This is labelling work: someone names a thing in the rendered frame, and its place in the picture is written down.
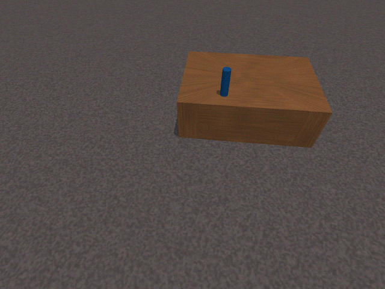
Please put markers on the can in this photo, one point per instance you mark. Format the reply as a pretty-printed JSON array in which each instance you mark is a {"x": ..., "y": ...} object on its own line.
[{"x": 225, "y": 81}]

